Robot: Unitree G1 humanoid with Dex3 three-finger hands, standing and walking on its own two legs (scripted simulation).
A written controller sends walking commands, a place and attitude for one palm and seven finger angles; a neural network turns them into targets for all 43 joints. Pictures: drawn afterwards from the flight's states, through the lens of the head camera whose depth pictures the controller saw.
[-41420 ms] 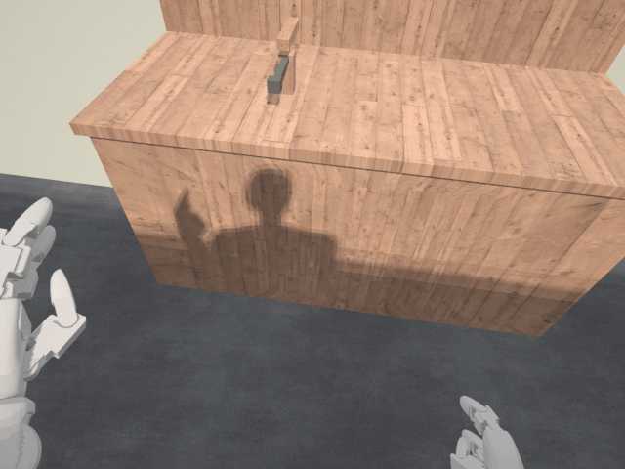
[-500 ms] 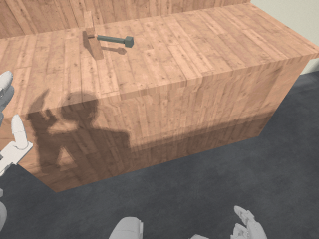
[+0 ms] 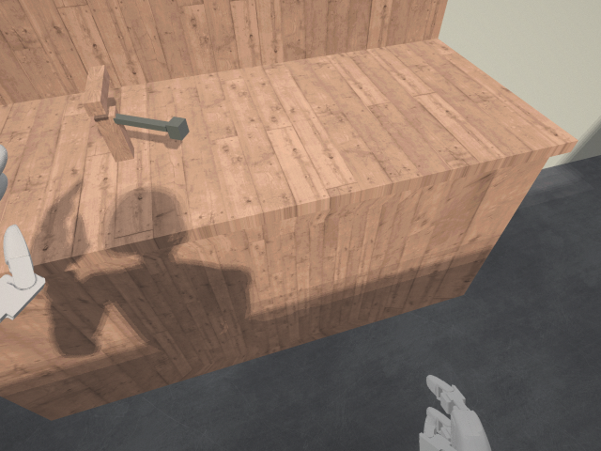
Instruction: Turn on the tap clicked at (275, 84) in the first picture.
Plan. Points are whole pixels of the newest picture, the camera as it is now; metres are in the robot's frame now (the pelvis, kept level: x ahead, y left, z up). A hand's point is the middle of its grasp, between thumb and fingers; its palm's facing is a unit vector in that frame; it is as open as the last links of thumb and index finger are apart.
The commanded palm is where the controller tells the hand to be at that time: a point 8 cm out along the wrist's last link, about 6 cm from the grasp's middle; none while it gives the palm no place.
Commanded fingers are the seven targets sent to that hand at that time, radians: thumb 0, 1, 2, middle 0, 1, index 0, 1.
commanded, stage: shuffle to correct the standing spot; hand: left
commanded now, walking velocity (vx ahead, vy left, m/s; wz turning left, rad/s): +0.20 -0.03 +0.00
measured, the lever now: (177, 128) +0.60 +0.28 +0.11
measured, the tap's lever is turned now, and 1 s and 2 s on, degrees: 57 57 57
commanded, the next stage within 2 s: come to a stop and stand still in 0.58 s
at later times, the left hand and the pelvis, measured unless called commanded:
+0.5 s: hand (139, 198) +0.32 +0.20 +0.21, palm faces +0.45 -0.79 -0.41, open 7.4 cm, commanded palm +0.26 +0.23 +0.20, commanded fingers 0.00 0.90 0.90 -0.20 -0.30 -0.20 -0.30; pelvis +0.10 -0.05 +0.01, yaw +0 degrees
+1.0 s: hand (170, 160) +0.40 +0.20 +0.19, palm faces +0.42 -0.81 -0.41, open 7.4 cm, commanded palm +0.34 +0.23 +0.20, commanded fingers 0.00 0.90 0.90 -0.20 -0.30 -0.20 -0.30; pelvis +0.18 -0.05 +0.01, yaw +0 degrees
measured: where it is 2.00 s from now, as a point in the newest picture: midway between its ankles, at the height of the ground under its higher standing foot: outside the picture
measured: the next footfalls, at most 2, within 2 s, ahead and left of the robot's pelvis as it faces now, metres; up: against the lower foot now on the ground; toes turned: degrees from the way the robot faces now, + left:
left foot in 0.30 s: +0.15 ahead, +0.09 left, +0.00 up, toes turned +9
right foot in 0.54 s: +0.19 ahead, -0.16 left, +0.00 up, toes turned -4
